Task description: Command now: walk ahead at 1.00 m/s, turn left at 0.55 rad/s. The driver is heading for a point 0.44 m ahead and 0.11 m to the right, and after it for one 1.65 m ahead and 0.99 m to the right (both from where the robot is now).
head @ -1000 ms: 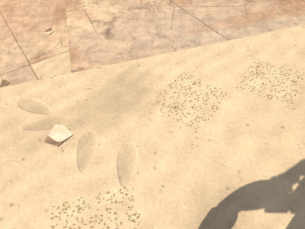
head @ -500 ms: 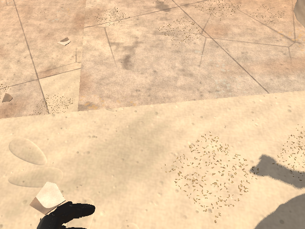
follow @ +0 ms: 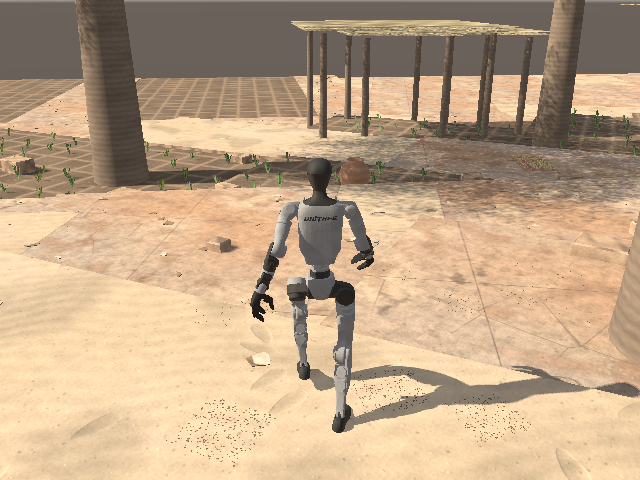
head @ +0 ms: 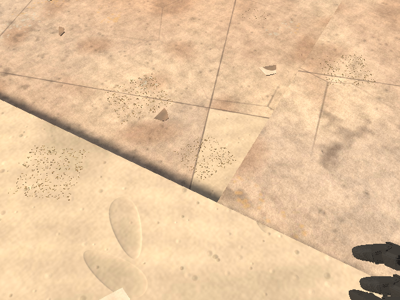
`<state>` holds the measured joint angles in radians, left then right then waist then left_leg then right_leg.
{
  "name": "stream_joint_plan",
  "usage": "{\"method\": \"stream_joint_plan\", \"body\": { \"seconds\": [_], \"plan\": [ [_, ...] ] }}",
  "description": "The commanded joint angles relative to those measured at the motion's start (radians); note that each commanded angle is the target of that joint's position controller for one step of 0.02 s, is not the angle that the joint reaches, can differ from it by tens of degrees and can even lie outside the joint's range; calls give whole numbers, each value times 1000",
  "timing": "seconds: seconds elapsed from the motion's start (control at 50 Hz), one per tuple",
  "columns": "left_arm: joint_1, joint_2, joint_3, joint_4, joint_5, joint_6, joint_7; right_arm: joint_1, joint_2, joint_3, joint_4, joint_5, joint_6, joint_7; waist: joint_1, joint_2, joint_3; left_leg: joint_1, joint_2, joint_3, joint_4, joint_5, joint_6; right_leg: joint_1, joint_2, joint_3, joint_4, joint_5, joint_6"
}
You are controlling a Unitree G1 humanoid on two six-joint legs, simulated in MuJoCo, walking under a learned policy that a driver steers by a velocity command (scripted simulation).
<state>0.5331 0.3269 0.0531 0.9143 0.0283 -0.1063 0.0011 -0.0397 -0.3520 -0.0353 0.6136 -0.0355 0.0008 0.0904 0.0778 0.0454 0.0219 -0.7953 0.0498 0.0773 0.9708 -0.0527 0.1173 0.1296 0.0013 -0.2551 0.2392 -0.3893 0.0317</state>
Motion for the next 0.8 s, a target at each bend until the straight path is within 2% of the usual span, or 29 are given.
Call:
{"method": "stream_joint_plan", "body": {
  "seconds": [0.02,0.06,0.1,0.12,0.14,0.16,0.18,0.2,0.26,0.32,0.36,0.4,0.44,0.48,0.5,0.52,0.54,0.56,0.58,0.6,0.62,0.64,0.66,0.68,0.72,0.74,0.76,0.78,0.8],
  "plan": [
    [-59,95,-5,-57,4,-30,2,-40,38,40,-48,-6,-19,12,-86,-79,125,295,-85,64,-204,66,45,-248,-223,30,-157,1028,-68],
    [-53,184,8,-44,-4,-8,18,69,-25,22,-1,-15,-27,-10,-169,-143,48,460,-166,74,-256,-60,68,-153,-257,33,28,1409,-96],
    [-111,219,6,-44,-11,23,26,428,-104,-19,112,-24,-30,-49,-362,-161,-122,884,-145,-32,-387,-113,114,-258,-267,60,516,1390,-130],
    [-74,136,-8,-54,-6,28,13,519,-186,-48,146,-35,-28,-74,-332,-53,-227,1112,41,-223,-378,-295,125,-455,-150,95,930,616,-126],
    [69,12,-31,-101,-45,23,2,461,-250,-58,105,-49,-36,-84,-179,142,-404,1327,376,-726,-463,-365,180,-761,-15,247,1303,-135,-113],
    [-86,129,-5,-140,-52,18,13,460,-212,-67,100,-22,-35,-92,-257,-3,-392,1223,355,-788,-629,-398,174,-859,-7,356,1338,-1,-125],
    [-140,104,-6,-152,-52,18,12,409,-160,-55,135,-17,-48,-98,-195,-19,-164,1046,319,-626,-671,-368,161,-911,-58,327,1277,75,-121],
    [-146,72,-13,-138,-41,23,7,373,-95,-43,148,-13,-65,-94,-151,-69,-40,874,282,-508,-711,-276,141,-880,-100,312,1202,102,-119],
    [-65,4,-14,-79,-16,83,-23,343,7,-15,175,5,-106,-95,-50,-42,31,634,186,-255,-796,-168,63,-737,-156,343,1086,146,-93],
    [-203,-27,-11,-131,-24,111,-38,356,13,-18,205,16,-132,-83,-45,-16,103,616,119,-31,-847,36,-3,-836,-155,296,976,253,-99],
    [-310,-55,-24,-186,-26,100,-46,353,30,-10,214,18,-144,-82,-40,25,139,571,78,98,-832,238,-31,-811,-140,234,811,412,-115],
    [-370,-37,-25,-199,-26,82,-65,354,20,-5,217,32,-151,-94,-42,-30,139,537,54,180,-821,303,-57,-701,-98,162,581,581,-142],
    [-379,-29,-24,-200,-23,73,-88,383,-58,-17,229,38,-155,-114,-33,-21,114,588,92,193,-798,533,-74,-557,-22,88,478,632,-159],
    [-78,47,9,-113,-24,85,-75,272,-133,-35,181,40,-148,-136,127,82,-69,646,133,207,-486,1110,-109,-286,64,61,651,534,-204],
    [112,107,36,-64,-18,101,-59,203,-162,-45,161,38,-129,-143,230,100,-143,582,160,177,-246,1193,-120,-92,83,93,674,391,-237],
    [318,174,71,-12,-20,113,-36,119,-173,-53,147,39,-108,-136,358,37,-197,435,144,143,157,991,-124,140,55,178,620,316,-307],
    [252,193,89,-13,-60,124,-25,76,-100,-45,162,33,-91,-118,347,-204,-85,286,-95,134,656,-29,-127,122,22,290,407,278,-367],
    [64,227,68,-37,-41,125,-20,221,46,5,58,12,-109,-105,48,-393,-18,-58,-129,-19,819,-473,-167,144,-43,568,445,659,-461],
    [9,226,73,-102,-33,117,-9,277,46,27,1,4,-126,-102,16,-313,-197,-148,-130,-154,788,-479,-175,214,-211,941,225,381,-589],
    [-39,168,68,-122,-22,110,10,248,-21,21,16,-6,-141,-99,-15,-82,-98,-114,-67,-180,627,-398,-160,14,-242,1047,49,114,-535],
    [-107,148,62,-129,-17,104,14,222,-56,8,28,-14,-128,-95,-70,37,-13,-21,-18,-194,484,-346,-163,-205,-216,997,44,-22,-487],
    [-145,152,59,-138,-10,87,11,194,-48,11,33,-30,-100,-99,-92,50,41,60,-5,-201,397,-358,-175,-382,-179,957,104,69,-475],
    [-196,140,52,-149,-19,69,6,168,-52,15,35,-43,-69,-97,-112,85,58,187,6,-190,268,-385,-196,-542,-103,834,137,109,-440],
    [-250,154,53,-163,-16,59,4,159,-31,24,22,-40,-46,-96,-137,60,58,330,3,-146,128,-392,-211,-692,-44,717,125,162,-413],
    [-177,205,74,-136,-6,48,0,157,19,46,6,-41,-31,-78,-88,-62,2,453,-22,-55,44,-338,-194,-674,-28,691,53,389,-400],
    [-203,163,65,-143,-2,39,-8,199,24,40,37,-17,-41,-74,-91,-56,-14,514,-17,-35,101,-61,-182,-684,-16,635,96,509,-367],
    [-157,142,64,-125,0,27,-11,89,-35,11,-11,-2,-64,-82,-40,6,-1,372,-2,-99,-19,179,-162,-582,22,638,208,394,-336],
    [-146,126,56,-113,-5,23,-8,36,-24,17,-46,-9,-65,-79,-34,21,6,335,-52,-60,-120,177,-157,-550,57,643,230,269,-306],
    [-164,136,59,-123,-1,24,-7,24,-6,18,-55,-2,-69,-81,-12,0,-17,334,-76,-57,-146,166,-157,-501,64,663,278,292,-307]
  ]
}}
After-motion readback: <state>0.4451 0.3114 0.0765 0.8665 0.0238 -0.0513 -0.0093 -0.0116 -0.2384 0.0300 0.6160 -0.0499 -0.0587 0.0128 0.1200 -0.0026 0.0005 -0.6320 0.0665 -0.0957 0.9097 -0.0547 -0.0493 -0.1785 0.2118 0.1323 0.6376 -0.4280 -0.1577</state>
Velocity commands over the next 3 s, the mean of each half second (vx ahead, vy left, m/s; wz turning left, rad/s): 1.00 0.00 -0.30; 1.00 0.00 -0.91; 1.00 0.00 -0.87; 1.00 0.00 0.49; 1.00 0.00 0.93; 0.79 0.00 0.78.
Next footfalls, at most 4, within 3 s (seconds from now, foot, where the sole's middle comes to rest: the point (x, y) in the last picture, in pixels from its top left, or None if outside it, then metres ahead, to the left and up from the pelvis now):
0.12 left None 0.30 0.06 -0.76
0.52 right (259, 242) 0.68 -0.12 -0.76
0.92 left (251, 174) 1.03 -0.10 -0.84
1.44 right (343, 153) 1.17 -0.50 -0.84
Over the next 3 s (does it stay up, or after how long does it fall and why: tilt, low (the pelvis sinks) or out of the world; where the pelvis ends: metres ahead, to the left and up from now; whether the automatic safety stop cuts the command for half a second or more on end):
stays up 2.03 -1.38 -0.10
